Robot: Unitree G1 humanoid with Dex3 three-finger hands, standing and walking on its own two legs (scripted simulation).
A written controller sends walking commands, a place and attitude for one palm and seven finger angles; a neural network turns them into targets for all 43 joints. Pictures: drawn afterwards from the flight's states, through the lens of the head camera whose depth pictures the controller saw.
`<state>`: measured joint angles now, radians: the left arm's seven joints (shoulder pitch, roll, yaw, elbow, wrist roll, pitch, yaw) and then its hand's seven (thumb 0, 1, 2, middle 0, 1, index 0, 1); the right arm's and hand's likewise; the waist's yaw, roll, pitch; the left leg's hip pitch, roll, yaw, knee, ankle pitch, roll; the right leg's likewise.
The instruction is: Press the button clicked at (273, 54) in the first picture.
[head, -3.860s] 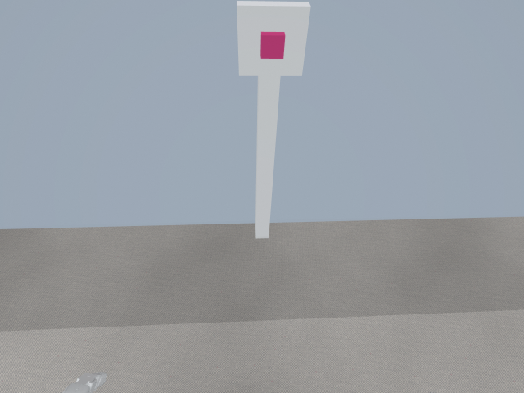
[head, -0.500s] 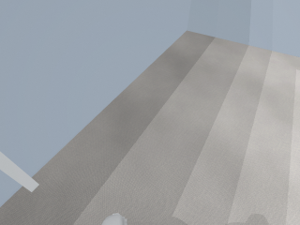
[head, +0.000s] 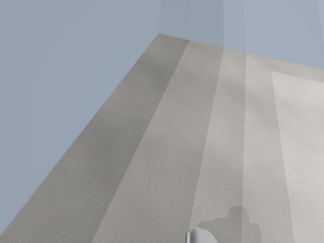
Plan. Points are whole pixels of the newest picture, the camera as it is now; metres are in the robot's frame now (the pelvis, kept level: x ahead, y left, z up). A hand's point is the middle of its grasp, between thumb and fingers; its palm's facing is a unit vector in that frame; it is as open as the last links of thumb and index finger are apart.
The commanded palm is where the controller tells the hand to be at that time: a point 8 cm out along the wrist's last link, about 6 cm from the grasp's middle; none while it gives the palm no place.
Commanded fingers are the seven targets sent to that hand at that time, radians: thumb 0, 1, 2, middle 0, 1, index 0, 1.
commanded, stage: walk to a spot facing it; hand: left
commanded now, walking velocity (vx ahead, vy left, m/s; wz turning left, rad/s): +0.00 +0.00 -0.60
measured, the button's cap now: out of the picture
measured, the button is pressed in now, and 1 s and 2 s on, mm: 0 0 0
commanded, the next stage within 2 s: turn to face it in 0.28 s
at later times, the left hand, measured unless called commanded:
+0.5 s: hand (129, 218) +0.22 +0.11 -0.16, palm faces -0.22 -0.95 -0.21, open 7.4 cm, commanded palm none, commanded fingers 0.00 0.90 0.90 -0.20 -0.30 -0.20 -0.30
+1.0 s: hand out of the picture +0.15 +0.19 -0.17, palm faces +0.03 -0.97 -0.25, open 7.4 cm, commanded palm none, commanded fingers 0.00 0.90 0.90 -0.20 -0.30 -0.20 -0.30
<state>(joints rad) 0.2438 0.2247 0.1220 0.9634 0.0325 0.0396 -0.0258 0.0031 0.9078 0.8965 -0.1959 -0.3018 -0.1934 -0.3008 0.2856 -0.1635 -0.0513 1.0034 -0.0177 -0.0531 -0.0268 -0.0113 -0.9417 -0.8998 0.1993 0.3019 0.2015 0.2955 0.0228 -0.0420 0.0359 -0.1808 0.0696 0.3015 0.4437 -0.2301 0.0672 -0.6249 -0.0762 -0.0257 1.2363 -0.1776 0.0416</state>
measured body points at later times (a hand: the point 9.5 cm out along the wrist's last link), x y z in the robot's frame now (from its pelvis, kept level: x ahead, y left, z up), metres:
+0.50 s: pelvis +0.07 -0.04 -0.01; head +0.11 -0.06 +0.44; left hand +0.23 +0.16 -0.15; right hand +0.05 -0.29 -0.16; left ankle +0.09 +0.10 -0.67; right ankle +0.08 -0.14 -0.74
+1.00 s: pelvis +0.07 -0.02 +0.00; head +0.12 -0.01 +0.45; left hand +0.15 +0.24 -0.15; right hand +0.10 -0.27 -0.15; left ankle +0.13 +0.08 -0.74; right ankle +0.03 -0.18 -0.69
